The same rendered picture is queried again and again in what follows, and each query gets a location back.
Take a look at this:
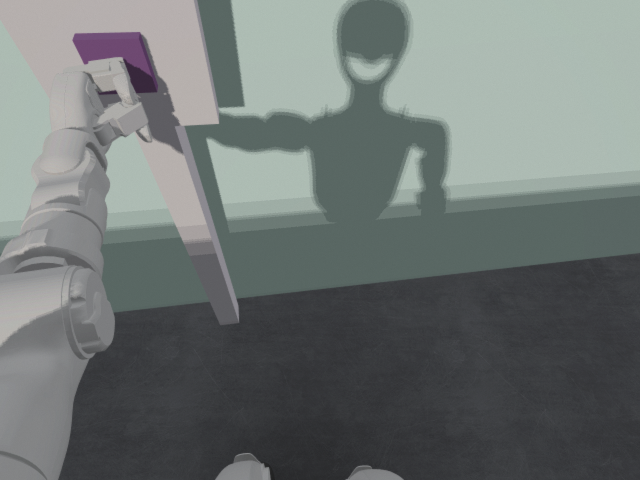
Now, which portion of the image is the left robot shin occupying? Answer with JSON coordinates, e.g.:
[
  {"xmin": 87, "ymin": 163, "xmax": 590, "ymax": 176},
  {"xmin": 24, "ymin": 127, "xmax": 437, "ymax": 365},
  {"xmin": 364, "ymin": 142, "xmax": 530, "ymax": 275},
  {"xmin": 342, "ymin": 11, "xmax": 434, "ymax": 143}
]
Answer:
[{"xmin": 234, "ymin": 453, "xmax": 261, "ymax": 464}]

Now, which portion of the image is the left robot hand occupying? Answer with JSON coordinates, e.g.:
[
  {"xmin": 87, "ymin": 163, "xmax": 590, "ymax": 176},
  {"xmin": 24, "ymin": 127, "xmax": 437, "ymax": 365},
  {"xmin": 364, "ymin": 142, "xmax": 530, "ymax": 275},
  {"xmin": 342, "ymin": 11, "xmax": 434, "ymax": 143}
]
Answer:
[{"xmin": 49, "ymin": 57, "xmax": 152, "ymax": 154}]

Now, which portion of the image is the panel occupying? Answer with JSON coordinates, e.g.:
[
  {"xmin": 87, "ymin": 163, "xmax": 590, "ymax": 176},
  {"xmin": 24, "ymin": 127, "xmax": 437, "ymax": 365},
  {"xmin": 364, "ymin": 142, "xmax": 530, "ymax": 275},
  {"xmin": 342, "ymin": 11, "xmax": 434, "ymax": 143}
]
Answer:
[{"xmin": 0, "ymin": 0, "xmax": 239, "ymax": 325}]

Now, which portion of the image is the robot left forearm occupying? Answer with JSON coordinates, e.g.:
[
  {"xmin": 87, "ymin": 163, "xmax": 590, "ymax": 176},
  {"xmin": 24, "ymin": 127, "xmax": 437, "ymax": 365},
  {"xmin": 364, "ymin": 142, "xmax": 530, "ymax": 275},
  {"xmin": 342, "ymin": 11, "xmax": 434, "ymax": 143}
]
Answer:
[{"xmin": 0, "ymin": 129, "xmax": 110, "ymax": 280}]

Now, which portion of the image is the robot shin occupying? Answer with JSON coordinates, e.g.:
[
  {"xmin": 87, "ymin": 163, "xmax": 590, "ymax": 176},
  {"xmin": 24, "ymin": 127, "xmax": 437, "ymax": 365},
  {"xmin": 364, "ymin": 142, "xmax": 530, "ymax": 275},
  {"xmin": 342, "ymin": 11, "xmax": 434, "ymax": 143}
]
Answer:
[
  {"xmin": 234, "ymin": 453, "xmax": 261, "ymax": 464},
  {"xmin": 348, "ymin": 465, "xmax": 372, "ymax": 479}
]

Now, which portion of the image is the button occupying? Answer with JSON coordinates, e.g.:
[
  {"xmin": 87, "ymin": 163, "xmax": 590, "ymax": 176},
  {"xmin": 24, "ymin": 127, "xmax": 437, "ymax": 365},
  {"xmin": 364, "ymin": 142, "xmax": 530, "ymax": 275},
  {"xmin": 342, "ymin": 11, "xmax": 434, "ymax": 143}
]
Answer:
[{"xmin": 72, "ymin": 32, "xmax": 158, "ymax": 95}]

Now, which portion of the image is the right robot shin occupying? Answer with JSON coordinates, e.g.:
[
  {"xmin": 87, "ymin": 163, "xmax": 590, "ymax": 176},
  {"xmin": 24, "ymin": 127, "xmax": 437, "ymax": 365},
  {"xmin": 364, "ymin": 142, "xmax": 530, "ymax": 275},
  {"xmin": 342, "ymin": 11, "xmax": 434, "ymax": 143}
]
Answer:
[{"xmin": 348, "ymin": 465, "xmax": 372, "ymax": 479}]

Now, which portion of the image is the robot left upper arm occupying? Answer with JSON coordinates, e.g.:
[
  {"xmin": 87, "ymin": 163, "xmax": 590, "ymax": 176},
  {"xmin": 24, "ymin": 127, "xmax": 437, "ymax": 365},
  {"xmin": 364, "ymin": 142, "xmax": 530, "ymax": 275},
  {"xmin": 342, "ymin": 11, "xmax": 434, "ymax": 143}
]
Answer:
[{"xmin": 0, "ymin": 265, "xmax": 115, "ymax": 480}]

